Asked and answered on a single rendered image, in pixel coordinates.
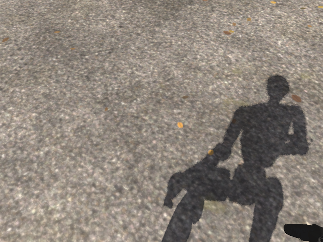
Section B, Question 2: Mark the right robot hand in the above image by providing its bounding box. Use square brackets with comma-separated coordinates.
[284, 224, 323, 242]

